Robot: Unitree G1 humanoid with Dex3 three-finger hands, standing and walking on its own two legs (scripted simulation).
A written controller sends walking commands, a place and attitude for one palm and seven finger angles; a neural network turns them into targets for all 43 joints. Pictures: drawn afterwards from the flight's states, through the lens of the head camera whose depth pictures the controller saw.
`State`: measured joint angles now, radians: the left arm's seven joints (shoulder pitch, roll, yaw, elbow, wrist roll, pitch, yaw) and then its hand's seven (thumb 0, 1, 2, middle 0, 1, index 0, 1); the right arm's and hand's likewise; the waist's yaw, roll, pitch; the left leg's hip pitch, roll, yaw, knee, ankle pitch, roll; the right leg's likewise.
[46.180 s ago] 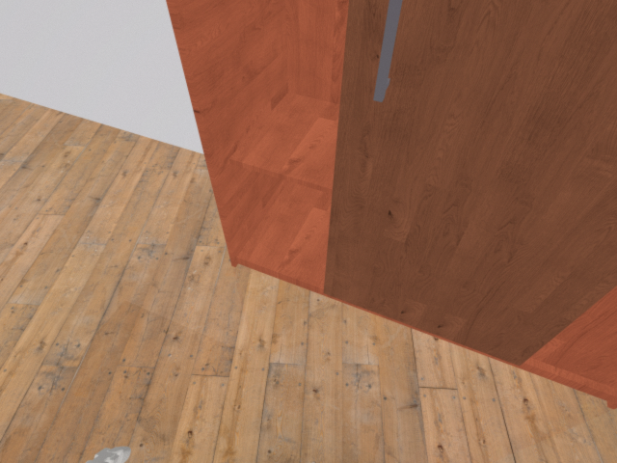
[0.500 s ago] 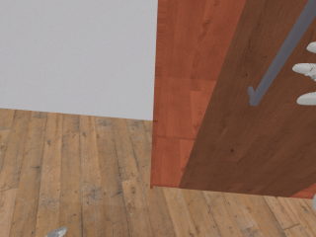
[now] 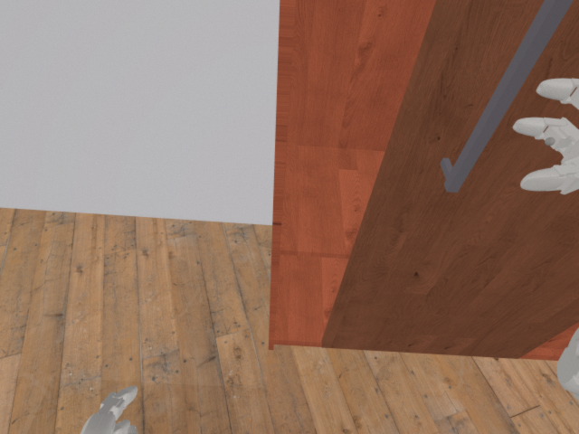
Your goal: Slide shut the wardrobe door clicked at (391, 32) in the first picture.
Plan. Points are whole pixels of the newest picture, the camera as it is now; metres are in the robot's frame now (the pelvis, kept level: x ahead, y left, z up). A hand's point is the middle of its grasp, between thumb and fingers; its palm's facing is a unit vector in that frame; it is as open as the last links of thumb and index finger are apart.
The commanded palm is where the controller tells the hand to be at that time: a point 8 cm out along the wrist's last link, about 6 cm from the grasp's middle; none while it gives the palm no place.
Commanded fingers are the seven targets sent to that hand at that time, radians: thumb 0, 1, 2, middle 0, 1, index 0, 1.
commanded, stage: move the hooked fingers beside the handle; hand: right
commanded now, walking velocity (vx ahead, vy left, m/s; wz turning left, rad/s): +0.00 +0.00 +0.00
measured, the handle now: (497, 87) +0.49 -0.18 +0.27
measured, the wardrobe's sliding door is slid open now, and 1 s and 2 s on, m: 0.16 0.16 0.16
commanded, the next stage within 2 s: feel for the door with the fingertips in 0.18 s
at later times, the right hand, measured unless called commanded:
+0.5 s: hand (532, 139) +0.44 -0.22 +0.23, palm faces -0.08 +1.00 -0.05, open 14.0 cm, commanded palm +0.42 -0.27 +0.23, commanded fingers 0.00 0.50 -0.30 0.30 1.20 0.30 1.20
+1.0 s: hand (526, 133) +0.44 -0.21 +0.24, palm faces -0.05 +1.00 -0.03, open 14.0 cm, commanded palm +0.43 -0.26 +0.23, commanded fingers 0.00 0.50 -0.30 0.30 1.20 0.30 1.20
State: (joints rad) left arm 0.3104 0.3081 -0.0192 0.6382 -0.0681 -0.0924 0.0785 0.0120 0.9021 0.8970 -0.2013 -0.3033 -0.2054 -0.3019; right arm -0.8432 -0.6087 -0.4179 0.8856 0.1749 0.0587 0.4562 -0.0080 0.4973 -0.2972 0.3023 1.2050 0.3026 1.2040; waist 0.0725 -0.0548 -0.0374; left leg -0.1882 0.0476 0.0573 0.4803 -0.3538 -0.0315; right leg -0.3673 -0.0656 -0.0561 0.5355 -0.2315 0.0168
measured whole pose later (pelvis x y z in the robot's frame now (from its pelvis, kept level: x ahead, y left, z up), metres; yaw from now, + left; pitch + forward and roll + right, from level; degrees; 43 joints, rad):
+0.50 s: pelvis +0.00 +0.00 +0.00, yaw +0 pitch +4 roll +1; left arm 0.37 0.32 0.00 0.68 -0.07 -0.10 0.08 0.01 0.90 0.90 -0.20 -0.30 -0.20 -0.30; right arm -0.84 -0.59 -0.39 0.86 0.19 0.03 0.45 -0.01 0.50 -0.30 0.30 1.20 0.30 1.20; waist 0.08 -0.05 -0.03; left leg -0.19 0.04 0.05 0.48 -0.35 -0.03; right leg -0.37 -0.07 -0.06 0.54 -0.23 0.02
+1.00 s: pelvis +0.00 +0.00 +0.00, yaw +0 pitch +3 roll +0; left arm 0.31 0.31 -0.01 0.67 -0.07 -0.10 0.08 0.01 0.90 0.90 -0.20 -0.30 -0.21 -0.30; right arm -0.90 -0.56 -0.36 0.93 0.18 0.07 0.40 -0.01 0.50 -0.30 0.30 1.20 0.30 1.20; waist 0.07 -0.05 -0.04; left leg -0.18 0.04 0.06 0.49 -0.35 -0.03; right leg -0.36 -0.07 -0.05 0.53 -0.23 0.02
